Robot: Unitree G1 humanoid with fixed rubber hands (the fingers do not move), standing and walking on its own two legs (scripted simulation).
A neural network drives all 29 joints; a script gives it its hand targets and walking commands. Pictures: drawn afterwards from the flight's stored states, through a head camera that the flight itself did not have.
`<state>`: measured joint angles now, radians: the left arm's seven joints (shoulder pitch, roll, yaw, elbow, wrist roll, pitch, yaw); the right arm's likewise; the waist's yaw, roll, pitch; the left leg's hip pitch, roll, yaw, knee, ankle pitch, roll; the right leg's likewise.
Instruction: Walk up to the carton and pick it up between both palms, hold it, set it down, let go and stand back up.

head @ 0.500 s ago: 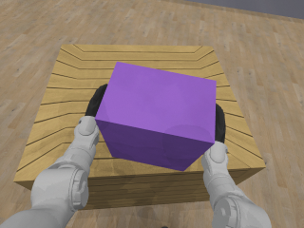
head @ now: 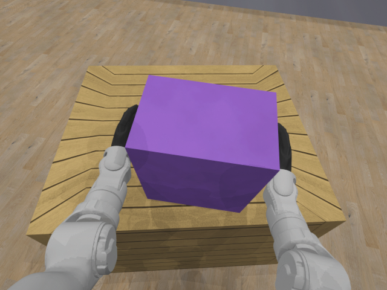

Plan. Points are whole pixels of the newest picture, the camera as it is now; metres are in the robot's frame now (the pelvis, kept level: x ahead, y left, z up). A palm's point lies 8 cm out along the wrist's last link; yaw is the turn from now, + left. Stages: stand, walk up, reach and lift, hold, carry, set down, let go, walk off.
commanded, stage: reach and lift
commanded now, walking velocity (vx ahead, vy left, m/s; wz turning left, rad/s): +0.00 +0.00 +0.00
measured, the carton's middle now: (201, 154) +0.40 -0.03 +0.02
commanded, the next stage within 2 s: none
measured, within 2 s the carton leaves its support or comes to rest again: neither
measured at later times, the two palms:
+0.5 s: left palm (88, 121) +0.38 +0.18 +0.16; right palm (283, 135) +0.34 -0.16 +0.16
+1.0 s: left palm (95, 131) +0.35 +0.16 +0.17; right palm (291, 132) +0.35 -0.18 +0.15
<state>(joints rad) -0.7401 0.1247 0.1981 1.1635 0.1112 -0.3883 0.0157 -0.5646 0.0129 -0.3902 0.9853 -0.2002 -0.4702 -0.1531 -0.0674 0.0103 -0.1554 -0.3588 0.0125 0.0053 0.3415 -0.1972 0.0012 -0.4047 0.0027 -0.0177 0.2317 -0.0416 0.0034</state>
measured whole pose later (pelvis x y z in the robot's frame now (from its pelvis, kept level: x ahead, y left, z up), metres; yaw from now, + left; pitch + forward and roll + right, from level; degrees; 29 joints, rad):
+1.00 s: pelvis -0.02 -0.01 +0.00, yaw +2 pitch -6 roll -1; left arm -0.58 0.00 0.27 0.29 0.25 0.48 0.00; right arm -0.62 -0.10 -0.13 0.65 0.08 0.09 -0.10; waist -0.07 -0.01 0.02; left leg -0.02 0.01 -0.03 0.32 -0.20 -0.01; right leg -0.06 0.00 -0.06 0.25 -0.08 0.00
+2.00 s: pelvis +0.01 -0.01 +0.00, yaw +5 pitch -10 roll -2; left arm -0.55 0.02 0.31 0.05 0.30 0.72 -0.07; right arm -0.67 -0.10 -0.03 0.52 0.19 0.31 -0.16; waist -0.12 -0.08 0.00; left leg 0.08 0.03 -0.06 0.35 -0.26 -0.01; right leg 0.07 0.01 -0.09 0.25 -0.14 -0.01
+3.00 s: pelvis -0.02 -0.01 +0.00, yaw +5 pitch -9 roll -1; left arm -0.71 0.05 0.38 0.17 0.32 0.79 -0.10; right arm -0.81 -0.11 -0.07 0.60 0.17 0.42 -0.17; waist -0.09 -0.01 -0.01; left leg 0.03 0.01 -0.04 0.33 -0.21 -0.01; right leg 0.00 0.00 -0.07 0.26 -0.11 -0.01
